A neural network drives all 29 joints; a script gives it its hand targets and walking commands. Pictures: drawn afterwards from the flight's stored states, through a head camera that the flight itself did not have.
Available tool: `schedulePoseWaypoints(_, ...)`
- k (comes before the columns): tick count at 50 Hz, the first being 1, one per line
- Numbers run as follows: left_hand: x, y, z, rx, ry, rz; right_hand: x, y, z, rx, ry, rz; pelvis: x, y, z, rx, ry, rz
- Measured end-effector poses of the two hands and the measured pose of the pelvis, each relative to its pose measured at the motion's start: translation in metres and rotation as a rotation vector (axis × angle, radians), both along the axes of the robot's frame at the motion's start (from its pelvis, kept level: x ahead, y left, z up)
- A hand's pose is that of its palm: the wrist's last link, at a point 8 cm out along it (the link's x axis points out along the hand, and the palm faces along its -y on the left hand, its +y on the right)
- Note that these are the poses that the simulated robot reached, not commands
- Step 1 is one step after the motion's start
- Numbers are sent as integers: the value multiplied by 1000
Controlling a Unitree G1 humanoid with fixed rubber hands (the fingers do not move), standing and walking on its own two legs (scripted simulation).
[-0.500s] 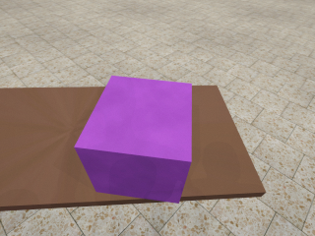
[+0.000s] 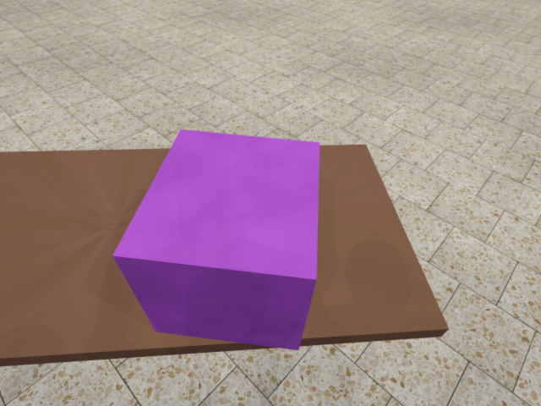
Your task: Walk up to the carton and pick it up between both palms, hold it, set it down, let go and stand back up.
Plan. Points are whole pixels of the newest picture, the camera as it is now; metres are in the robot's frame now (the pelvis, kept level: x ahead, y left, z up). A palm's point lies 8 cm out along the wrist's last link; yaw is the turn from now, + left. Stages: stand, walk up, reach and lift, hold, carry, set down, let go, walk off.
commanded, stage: walk up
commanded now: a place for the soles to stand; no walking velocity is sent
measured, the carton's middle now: (238, 236) +0.40 +0.06 +0.03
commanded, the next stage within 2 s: reach and lift in 0.14 s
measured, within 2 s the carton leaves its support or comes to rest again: neither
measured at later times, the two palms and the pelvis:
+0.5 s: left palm (109, 397) +0.18 +0.24 -0.08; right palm out of the picture +0.13 -0.25 -0.09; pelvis -0.02 +0.01 -0.01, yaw -1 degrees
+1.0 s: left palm out of the picture +0.15 +0.26 -0.06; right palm out of the picture +0.10 -0.19 -0.05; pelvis -0.02 +0.04 +0.00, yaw -2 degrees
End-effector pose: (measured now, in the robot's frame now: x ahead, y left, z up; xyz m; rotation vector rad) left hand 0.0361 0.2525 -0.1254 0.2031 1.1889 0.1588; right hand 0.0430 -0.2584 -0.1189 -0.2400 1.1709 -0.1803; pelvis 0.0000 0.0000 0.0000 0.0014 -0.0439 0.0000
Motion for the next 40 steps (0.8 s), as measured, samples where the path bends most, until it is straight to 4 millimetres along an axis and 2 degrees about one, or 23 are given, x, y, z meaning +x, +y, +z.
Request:
schedulePoseWaypoints(8, -5, 1, -1, -3, 10, 8, 0, 3, -1, 6, 1, 0, -1, 1, 0, 0, 0, -1)
schedulePoseWaypoints(10, 0, 5, -8, -3, 73, 30, 8, 2, -7, -4, 3, 30, -7, 1, -5, 9, 24, 3)
schedulePoseWaypoints(12, 20, 10, -16, 16, 117, 30, 29, 1, -13, -2, -21, 48, -16, 0, -15, 17, 35, 13)
schedulePoseWaypoints(14, 51, 12, -17, 22, 93, 14, 56, 0, -15, 2, -83, 51, -25, 0, -24, 14, 35, 19)
schedulePoseWaypoints(17, 100, 5, -3, 11, -2, -43, 91, 3, -5, 16, -200, 37, -30, 2, -29, 12, 28, 9)
schedulePoseWaypoints(19, 124, -4, 12, -11, -77, -83, 103, 6, 7, 23, -272, 29, -29, 5, -27, 10, 20, -2)
schedulePoseWaypoints(22, 145, -13, 35, -33, -168, -110, 105, 9, 25, 23, -340, 11, -22, 8, -20, 10, 10, -15)
schedulePoseWaypoints(26, 144, -12, 50, -31, -194, -99, 86, 7, 33, 25, -324, -12, -14, 13, -9, 9, -12, -23)
schedulePoseWaypoints(31, 123, -3, 40, -29, -136, -75, 65, 11, 34, 17, -288, -7, -18, 18, -5, 11, -25, -28)
schedulePoseWaypoints(35, 110, 1, 31, -32, -122, -80, 63, 23, 40, 21, -329, -4, -24, 23, -4, 9, -7, -37)
schedulePoseWaypoints(40, 109, 3, 33, -53, -201, -85, 64, 45, 47, 45, -386, 0, -30, 28, -2, 0, 16, -42)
